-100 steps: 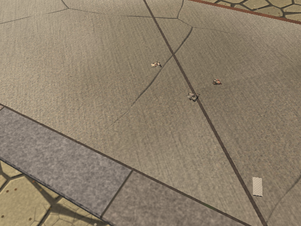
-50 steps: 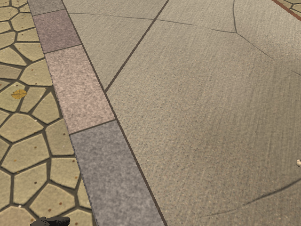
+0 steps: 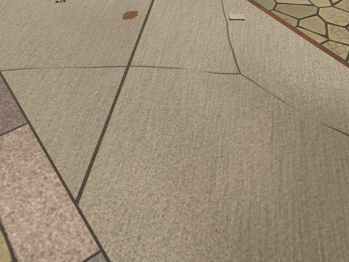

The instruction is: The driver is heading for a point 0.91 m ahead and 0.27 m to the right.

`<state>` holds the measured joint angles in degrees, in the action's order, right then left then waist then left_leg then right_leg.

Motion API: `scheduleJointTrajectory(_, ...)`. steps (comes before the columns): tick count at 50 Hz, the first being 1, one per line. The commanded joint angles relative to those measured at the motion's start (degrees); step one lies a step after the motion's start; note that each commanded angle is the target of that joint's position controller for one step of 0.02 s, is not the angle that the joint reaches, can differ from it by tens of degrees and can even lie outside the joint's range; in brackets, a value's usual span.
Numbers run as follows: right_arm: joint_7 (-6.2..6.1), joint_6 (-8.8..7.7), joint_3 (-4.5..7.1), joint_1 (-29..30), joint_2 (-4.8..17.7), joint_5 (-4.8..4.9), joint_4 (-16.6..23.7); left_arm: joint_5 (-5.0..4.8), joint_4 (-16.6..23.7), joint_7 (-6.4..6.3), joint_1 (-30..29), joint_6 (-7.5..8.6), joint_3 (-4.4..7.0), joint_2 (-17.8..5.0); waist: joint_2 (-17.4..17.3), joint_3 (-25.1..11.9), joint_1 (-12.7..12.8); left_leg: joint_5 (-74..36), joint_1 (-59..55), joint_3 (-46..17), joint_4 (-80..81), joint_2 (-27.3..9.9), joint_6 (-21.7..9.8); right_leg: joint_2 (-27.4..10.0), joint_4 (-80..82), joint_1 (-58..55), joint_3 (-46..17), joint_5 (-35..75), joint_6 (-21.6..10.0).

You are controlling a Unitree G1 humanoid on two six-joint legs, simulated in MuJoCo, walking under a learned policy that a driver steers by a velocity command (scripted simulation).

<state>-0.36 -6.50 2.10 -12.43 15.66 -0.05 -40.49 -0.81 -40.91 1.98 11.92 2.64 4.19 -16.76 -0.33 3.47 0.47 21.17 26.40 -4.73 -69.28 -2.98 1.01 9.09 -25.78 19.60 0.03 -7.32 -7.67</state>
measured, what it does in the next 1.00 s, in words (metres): walks ahead, turning right: left foot, then right foot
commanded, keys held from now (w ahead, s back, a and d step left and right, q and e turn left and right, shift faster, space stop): w+e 1.00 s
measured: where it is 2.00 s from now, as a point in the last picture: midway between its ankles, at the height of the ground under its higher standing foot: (250, 177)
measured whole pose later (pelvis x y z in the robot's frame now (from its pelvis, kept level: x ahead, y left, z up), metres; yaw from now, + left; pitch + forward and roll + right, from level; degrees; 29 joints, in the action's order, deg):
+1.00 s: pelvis +0.49 -0.10 +0.01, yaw -36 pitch +1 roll +0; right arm -0.1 -6.2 2.7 -11.1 18.0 -0.2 -41.3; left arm -0.6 -37.3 1.7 15.0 2.1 3.8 -16.6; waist -1.4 3.3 0.4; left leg 18.8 29.7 -2.8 -65.8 -5.1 1.3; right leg 5.8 -26.2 17.6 -1.4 -9.7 -5.9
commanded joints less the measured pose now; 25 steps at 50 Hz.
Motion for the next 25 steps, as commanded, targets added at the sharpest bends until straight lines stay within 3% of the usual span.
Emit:
scheduleJointTrajectory(1, -0.50, 0.22, 1.95, -3.0, 7.1, -0.89, 4.4, 0.13, 5.2, -0.88, -2.0, 1.50, 1.32, -5.8, 0.4, -5.9, -2.5, -1.7, 8.6, -0.7, 5.0, -3.6, 1.9, -17.4, 13.8, -7.3, -22.7, 5.4, -12.1)
scheduleJointTrajectory(5, -0.61, 0.56, 0.46, 4.8, 3.8, -1.50, 6.6, -0.28, 4.3, -2.14, 0.6, 0.92, 2.06, -8.4, 1.5, -4.0, 0.3, -15.0, 5.4, 1.8, 21.0, -1.9, 3.6, -12.6, 12.7, 0.1, -15.8, 6.5, -8.7)
scheduleJointTrajectory(7, -0.30, 0.26, 0.17, 9.0, 3.4, -0.95, 7.3, -0.58, 3.8, -2.34, 2.8, 0.31, 2.10, -8.5, 2.9, -4.3, 2.7, -22.0, 1.9, 2.2, 29.6, 0.5, 3.9, -11.4, 11.0, 0.6, -15.3, 3.6, -6.9)
scheduleJointTrajectory(9, 0.12, -0.04, 0.46, 11.5, 4.4, 0.04, 8.1, -0.85, 3.0, -2.32, 5.3, -0.18, 2.15, -8.7, 4.2, -5.0, 3.9, -23.6, -0.1, 1.5, 34.2, 2.1, 4.0, -12.3, 9.0, -1.6, -17.9, 0.3, -6.1)
scheduleJointTrajectory(12, 0.74, -0.68, 1.71, 11.2, 7.1, 0.72, 8.4, -0.88, 2.8, -2.31, 6.4, -0.53, 2.02, -8.1, 6.1, -5.2, 2.9, -18.8, -2.6, -0.5, 39.5, 2.9, 2.3, -14.3, 3.9, -6.9, -24.0, -4.7, -4.6)
scheduleJointTrajectory(14, 0.67, -1.12, 2.87, 5.2, 8.4, 0.70, 7.0, -0.57, 3.2, -2.24, 5.4, -0.55, 1.62, -6.5, 7.4, -6.4, -1.1, -16.5, -11.4, 0.3, 43.0, 2.6, -0.6, -13.2, -1.9, -6.2, -24.7, -4.4, -2.3)
scheduleJointTrajectory(15, 0.25, -1.44, 3.73, -1.1, 10.5, -0.18, 6.5, -0.19, 3.8, -2.03, 5.4, -0.19, 0.55, -3.3, 4.8, -11.1, -4.2, -14.3, -22.3, -4.3, 43.1, -3.1, -3.8, -10.4, -12.6, -2.3, -21.5, -6.1, 0.0)
scheduleJointTrajectory(16, -0.20, -1.13, 4.76, -7.5, 15.2, -1.52, 5.9, -0.38, 4.9, -1.89, 10.5, 0.33, -0.77, 0.9, -8.6, -19.1, -3.9, -7.5, -41.3, -23.2, 45.4, -16.5, -11.1, -3.0, -31.2, 12.6, -12.5, -22.2, 4.3)
scheduleJointTrajectory(17, 0.48, -0.32, 5.16, -11.2, 14.8, -0.73, 3.9, -1.69, 6.1, -1.99, 12.1, 0.64, -0.66, -2.5, -19.2, -20.2, -3.9, 10.5, -44.7, -43.2, 51.1, -23.0, -15.7, -5.0, -43.7, 25.6, -9.1, -27.9, 5.7)
scheduleJointTrajectory(18, 0.42, -0.12, 4.01, -8.4, 10.0, -0.25, 5.1, -1.74, 5.3, -2.24, 8.8, 0.31, 0.64, -7.4, -10.6, -12.9, -5.3, 16.6, -39.0, -38.2, 53.0, -20.2, -13.7, -8.0, -48.9, 28.7, -10.1, -22.2, 6.5)
scheduleJointTrajectory(19, 0.20, 0.32, 3.38, -6.1, 8.2, -0.25, 5.2, -0.99, 6.0, -2.28, 4.4, -0.11, 1.05, -8.3, -6.5, -7.7, -5.4, 10.6, -33.0, -29.0, 52.9, -17.6, -11.4, -9.5, -49.7, 28.8, -8.1, -17.6, 6.9)
scheduleJointTrajectory(20, 0.15, 0.56, 2.82, -3.6, 6.9, -0.58, 5.2, -0.37, 6.4, -2.18, 2.8, -0.31, 1.12, -7.6, -4.6, -4.8, -4.3, 3.1, -27.5, -22.0, 53.8, -14.9, -10.5, -11.1, -47.9, 27.0, -7.6, -13.9, 7.3)
scheduleJointTrajectory(23, 0.11, 0.25, 2.26, -1.2, 5.0, -0.72, 3.9, -0.89, 6.6, -1.49, 3.0, -1.09, 1.09, -4.7, -7.4, -2.3, -1.9, -8.0, -19.4, -9.8, 57.7, -10.8, -9.9, -13.9, -43.7, 21.8, -6.0, -9.2, 7.7)
scheduleJointTrajectory(25, 0.18, -0.15, 2.72, -1.7, 6.1, -0.55, 2.7, -0.59, 7.2, -1.41, 1.7, -1.55, 0.83, -3.6, -6.4, -1.9, -1.8, -12.7, -19.2, -5.6, 59.3, -11.1, -11.0, -14.4, -40.9, 22.8, -5.7, -6.5, 8.4)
